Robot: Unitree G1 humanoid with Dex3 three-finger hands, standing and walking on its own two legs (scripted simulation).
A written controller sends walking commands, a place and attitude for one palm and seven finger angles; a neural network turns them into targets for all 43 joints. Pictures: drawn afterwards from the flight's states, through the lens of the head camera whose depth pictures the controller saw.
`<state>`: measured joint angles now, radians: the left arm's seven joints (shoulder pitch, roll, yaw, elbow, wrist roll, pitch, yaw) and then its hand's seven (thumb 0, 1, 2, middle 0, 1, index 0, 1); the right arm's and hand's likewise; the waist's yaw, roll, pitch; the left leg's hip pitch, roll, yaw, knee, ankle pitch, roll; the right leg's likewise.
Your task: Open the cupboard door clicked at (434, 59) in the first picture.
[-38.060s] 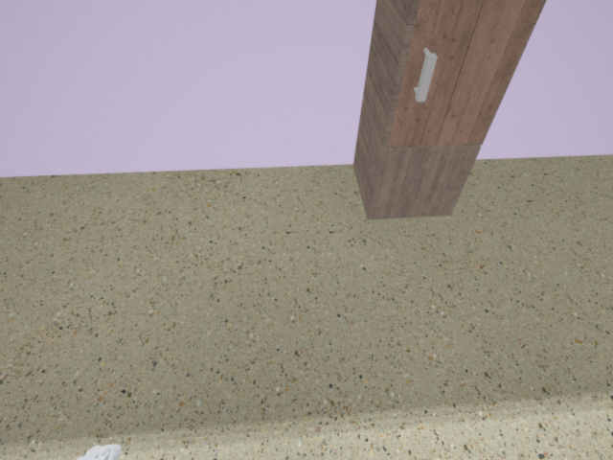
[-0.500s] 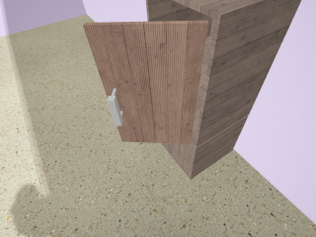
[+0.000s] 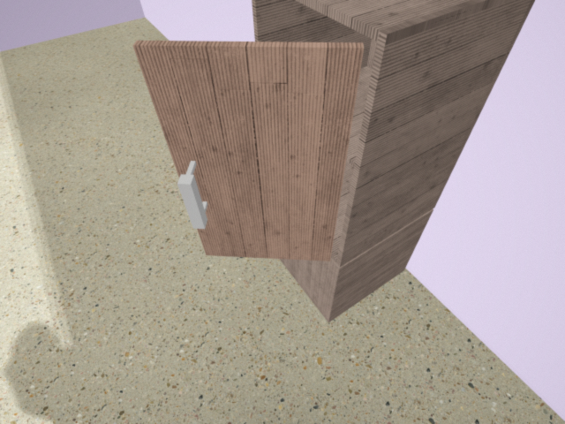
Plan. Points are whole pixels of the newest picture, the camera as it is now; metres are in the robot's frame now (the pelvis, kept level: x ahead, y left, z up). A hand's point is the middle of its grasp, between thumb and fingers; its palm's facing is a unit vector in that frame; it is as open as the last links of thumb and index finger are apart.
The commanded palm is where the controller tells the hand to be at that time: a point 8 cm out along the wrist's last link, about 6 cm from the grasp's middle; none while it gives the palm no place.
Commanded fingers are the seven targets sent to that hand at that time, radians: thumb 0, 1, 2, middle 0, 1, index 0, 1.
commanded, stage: look again from close up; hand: left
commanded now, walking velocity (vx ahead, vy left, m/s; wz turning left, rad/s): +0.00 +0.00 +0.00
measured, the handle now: (196, 195) +0.56 +0.22 -0.06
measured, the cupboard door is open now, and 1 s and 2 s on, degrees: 53 53 53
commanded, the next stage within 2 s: raise the hand with hooked fingers in 0.08 s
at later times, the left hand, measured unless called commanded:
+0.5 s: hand (166, 388) +0.18 +0.17 -0.03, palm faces -0.02 -1.00 -0.02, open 8.0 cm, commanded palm +0.12 +0.25 -0.07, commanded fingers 0.00 0.50 0.73 -0.23 -0.56 -0.23 -0.56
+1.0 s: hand (124, 399) +0.17 +0.24 -0.06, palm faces -0.03 -1.00 -0.04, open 11.0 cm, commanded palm +0.14 +0.29 -0.06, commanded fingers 0.00 -0.08 0.48 -0.27 -0.93 -0.27 -0.93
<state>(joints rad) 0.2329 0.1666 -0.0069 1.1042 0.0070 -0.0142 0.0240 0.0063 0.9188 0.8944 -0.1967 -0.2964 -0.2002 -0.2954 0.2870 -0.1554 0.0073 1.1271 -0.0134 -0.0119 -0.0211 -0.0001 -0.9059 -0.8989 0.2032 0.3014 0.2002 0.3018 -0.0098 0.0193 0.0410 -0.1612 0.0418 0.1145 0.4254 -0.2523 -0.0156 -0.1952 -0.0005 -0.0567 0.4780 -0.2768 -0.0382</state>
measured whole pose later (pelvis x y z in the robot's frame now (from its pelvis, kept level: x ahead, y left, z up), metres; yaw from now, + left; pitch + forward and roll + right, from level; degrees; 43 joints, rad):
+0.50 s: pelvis -0.03 +0.00 -0.06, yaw +2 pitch +11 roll +2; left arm 0.31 0.16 0.14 0.27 -0.24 -0.62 -0.35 0.01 0.73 0.82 -0.21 -0.41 -0.21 -0.41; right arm 0.13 -0.29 -0.10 0.60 0.01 -0.30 0.00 0.01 -0.91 -0.90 0.20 0.30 0.20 0.30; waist 0.00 -0.04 -0.13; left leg -0.72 0.03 0.06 0.98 -0.45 -0.02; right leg -0.74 -0.04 -0.08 1.02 -0.47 -0.04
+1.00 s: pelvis -0.07 +0.02 -0.10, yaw +3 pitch +15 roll -3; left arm 0.27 0.28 0.24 0.10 -0.31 -0.34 -0.38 0.01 0.14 0.57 -0.25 -0.78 -0.25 -0.78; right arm 0.27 -0.20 0.03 0.59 0.03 -0.22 -0.05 0.01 -0.90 -0.90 0.21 0.30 0.21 0.30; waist -0.01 0.04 -0.12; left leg -0.97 0.05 0.01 1.20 -0.49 0.02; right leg -0.93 -0.04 -0.12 1.15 -0.48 -0.02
